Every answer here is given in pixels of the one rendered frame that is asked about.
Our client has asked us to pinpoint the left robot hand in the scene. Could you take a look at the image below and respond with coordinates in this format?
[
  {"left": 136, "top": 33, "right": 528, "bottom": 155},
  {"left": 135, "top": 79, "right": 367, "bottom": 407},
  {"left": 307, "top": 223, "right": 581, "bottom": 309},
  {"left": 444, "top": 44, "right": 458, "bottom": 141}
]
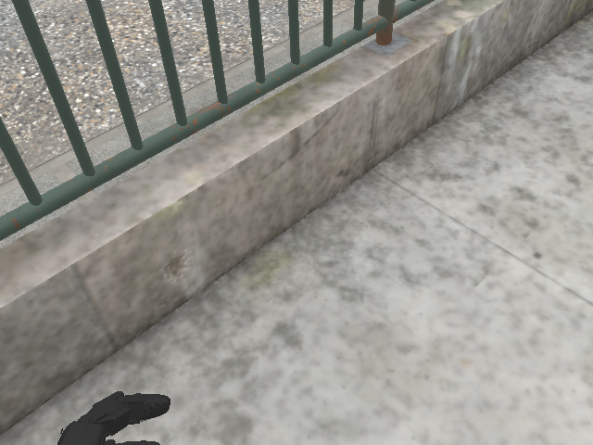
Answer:
[{"left": 57, "top": 391, "right": 170, "bottom": 445}]

